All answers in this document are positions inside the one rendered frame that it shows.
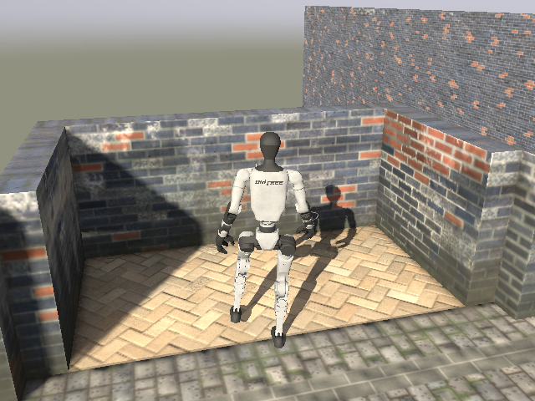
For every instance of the right robot upper arm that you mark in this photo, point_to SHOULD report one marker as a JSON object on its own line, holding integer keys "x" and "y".
{"x": 294, "y": 176}

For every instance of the left robot hand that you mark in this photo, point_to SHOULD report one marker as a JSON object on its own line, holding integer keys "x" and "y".
{"x": 220, "y": 241}

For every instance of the left robot thigh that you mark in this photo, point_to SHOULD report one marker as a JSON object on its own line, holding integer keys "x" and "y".
{"x": 246, "y": 244}

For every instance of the left robot foot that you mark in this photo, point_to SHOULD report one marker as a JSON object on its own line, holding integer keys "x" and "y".
{"x": 235, "y": 316}

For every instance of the right robot forearm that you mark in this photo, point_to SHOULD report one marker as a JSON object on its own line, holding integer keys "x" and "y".
{"x": 307, "y": 218}

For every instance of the right robot hand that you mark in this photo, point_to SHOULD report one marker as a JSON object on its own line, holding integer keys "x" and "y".
{"x": 309, "y": 235}

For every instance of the left robot upper arm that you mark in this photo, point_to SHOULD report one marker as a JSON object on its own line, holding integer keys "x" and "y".
{"x": 242, "y": 176}

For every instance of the left robot forearm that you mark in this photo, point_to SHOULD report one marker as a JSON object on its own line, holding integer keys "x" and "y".
{"x": 227, "y": 222}

